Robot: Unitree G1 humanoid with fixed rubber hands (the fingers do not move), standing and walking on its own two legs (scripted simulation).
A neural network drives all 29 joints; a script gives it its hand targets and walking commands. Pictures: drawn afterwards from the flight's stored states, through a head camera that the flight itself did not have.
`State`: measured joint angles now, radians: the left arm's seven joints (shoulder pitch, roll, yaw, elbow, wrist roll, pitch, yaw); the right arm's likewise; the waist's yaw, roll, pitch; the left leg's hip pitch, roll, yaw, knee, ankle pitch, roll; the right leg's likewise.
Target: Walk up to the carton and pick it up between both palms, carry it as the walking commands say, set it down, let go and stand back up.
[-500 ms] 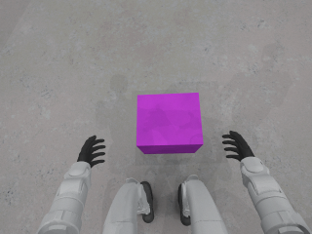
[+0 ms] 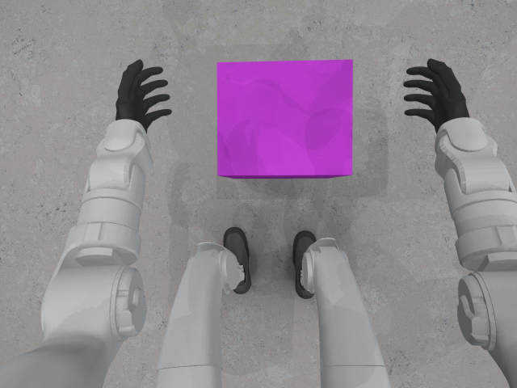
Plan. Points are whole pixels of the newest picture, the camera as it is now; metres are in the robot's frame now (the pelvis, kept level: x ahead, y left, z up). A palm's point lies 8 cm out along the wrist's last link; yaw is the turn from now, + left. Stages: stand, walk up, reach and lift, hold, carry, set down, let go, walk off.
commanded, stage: reach and lift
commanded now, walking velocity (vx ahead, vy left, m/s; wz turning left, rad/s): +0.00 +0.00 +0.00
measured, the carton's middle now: (281, 130) +0.51 -0.04 -0.52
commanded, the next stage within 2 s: none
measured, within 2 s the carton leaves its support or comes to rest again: neither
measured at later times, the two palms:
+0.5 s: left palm (131, 94) +0.51 +0.21 -0.17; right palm (421, 107) +0.48 -0.24 -0.20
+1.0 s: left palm (172, 121) +0.50 +0.19 -0.32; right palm (394, 117) +0.49 -0.25 -0.33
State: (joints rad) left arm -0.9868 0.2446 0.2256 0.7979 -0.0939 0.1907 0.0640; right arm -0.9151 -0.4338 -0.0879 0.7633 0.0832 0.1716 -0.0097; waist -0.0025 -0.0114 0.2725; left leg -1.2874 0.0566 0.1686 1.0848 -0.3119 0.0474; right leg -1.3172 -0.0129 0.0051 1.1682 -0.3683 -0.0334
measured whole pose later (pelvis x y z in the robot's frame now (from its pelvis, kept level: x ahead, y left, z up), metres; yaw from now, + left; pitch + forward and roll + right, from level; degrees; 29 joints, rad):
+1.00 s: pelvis -0.08 -0.01 -0.20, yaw +2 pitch +29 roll +5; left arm -1.61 0.45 0.29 1.07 -0.22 0.33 0.07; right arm -1.53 -0.57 -0.10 0.94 0.25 0.36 -0.03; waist -0.03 0.00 0.52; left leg -1.93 0.03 0.09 1.78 -0.36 0.02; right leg -1.96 -0.01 0.00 1.88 -0.44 -0.05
